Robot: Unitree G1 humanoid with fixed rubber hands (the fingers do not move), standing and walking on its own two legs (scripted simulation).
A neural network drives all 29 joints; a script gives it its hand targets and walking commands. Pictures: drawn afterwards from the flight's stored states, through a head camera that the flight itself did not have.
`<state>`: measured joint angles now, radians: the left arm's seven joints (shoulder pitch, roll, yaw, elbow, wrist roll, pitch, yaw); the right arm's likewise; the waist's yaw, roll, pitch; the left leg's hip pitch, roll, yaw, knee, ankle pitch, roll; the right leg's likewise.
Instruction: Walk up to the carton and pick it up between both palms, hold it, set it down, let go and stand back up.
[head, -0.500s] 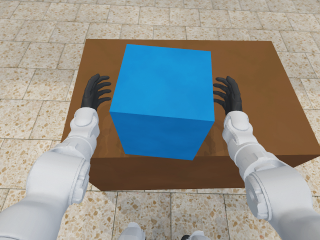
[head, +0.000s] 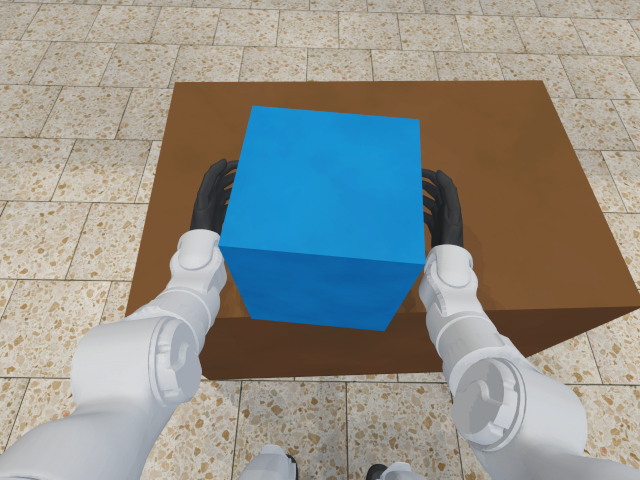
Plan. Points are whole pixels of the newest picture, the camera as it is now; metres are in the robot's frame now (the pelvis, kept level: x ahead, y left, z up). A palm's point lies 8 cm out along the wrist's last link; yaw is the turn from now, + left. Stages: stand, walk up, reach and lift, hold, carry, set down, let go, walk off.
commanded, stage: reach and lift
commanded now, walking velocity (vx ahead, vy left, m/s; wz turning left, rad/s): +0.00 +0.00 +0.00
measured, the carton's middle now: (325, 230) +0.45 +0.04 -0.03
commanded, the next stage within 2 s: none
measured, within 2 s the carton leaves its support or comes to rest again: neither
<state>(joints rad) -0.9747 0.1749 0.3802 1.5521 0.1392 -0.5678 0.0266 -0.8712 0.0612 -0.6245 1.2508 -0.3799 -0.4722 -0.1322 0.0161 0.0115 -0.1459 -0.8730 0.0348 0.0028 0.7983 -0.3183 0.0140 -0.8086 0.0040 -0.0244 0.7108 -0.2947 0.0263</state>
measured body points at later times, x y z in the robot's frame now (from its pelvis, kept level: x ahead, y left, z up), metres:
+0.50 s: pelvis +0.01 +0.00 +0.02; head +0.14 +0.03 +0.45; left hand +0.44 +0.19 +0.01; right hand +0.44 -0.12 +0.01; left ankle +0.02 +0.10 -0.70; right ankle +0.01 -0.14 -0.70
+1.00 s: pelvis +0.02 +0.00 +0.03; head +0.15 +0.03 +0.46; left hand +0.44 +0.19 +0.01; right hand +0.44 -0.11 +0.01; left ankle +0.02 +0.10 -0.70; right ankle +0.01 -0.14 -0.70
